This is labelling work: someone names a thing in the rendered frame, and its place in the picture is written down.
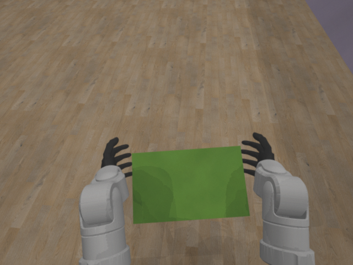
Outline right robot forearm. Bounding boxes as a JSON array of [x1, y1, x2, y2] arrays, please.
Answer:
[[253, 160, 315, 265]]

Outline robot right hand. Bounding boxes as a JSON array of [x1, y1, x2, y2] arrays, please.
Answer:
[[241, 132, 275, 176]]

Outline left robot forearm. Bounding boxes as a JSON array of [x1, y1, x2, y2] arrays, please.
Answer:
[[79, 165, 131, 265]]

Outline robot left hand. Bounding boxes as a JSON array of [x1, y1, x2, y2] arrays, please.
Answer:
[[101, 137, 132, 178]]

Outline carton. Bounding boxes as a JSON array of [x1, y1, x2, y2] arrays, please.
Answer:
[[132, 146, 250, 224]]

